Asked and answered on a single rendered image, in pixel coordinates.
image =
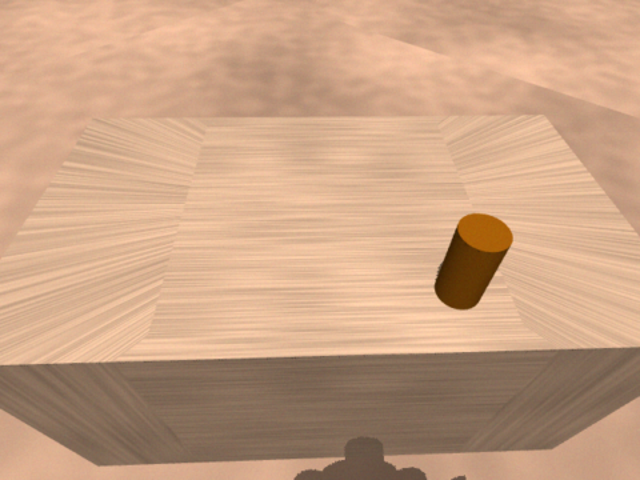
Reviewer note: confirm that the can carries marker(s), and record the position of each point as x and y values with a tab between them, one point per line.
478	247

